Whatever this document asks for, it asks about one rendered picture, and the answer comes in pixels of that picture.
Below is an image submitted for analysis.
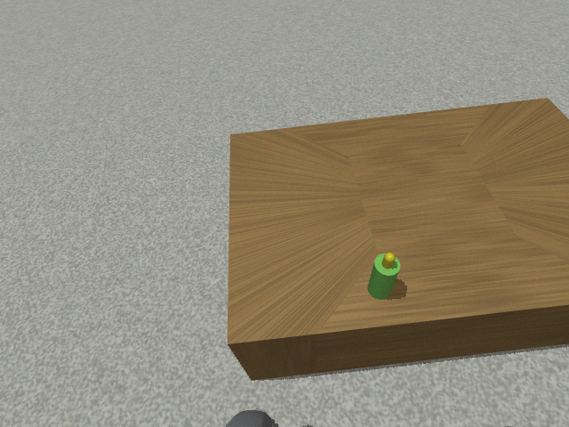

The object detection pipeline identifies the bottle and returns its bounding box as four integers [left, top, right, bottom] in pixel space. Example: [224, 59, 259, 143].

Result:
[368, 252, 400, 300]

